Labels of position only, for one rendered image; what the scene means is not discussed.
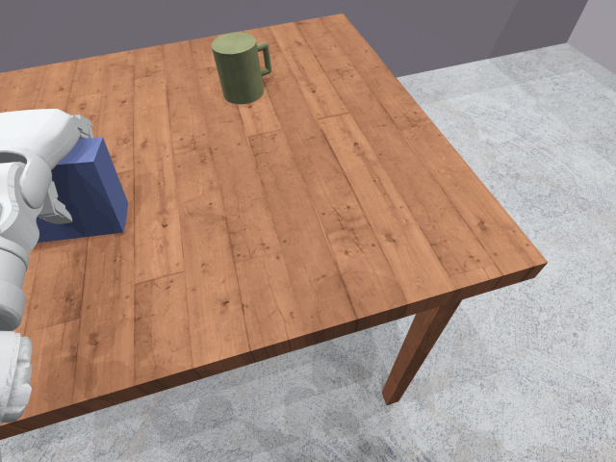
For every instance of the table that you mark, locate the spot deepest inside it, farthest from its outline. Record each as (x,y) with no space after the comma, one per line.
(330,205)

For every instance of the left robot hand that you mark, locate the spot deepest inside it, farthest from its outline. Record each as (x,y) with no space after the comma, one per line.
(50,134)

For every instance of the robot left forearm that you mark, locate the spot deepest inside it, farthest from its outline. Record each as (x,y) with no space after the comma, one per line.
(24,181)

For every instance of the left robot upper arm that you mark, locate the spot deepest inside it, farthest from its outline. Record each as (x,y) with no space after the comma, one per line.
(15,375)

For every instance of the sponge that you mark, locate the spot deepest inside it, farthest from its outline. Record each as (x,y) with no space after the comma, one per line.
(87,184)

